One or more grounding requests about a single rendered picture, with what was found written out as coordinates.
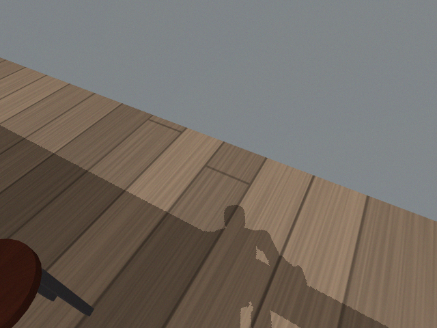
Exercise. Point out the stool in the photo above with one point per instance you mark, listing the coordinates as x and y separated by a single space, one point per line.
22 277

